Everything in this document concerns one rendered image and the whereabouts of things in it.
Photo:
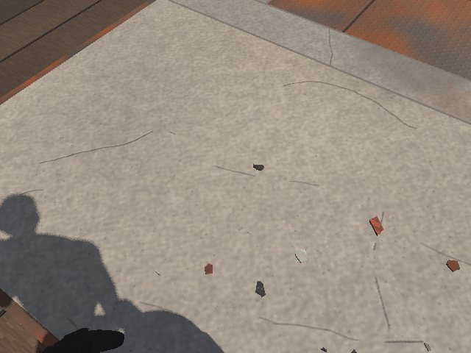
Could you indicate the robot left hand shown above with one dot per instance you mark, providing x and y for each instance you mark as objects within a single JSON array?
[{"x": 84, "y": 341}]

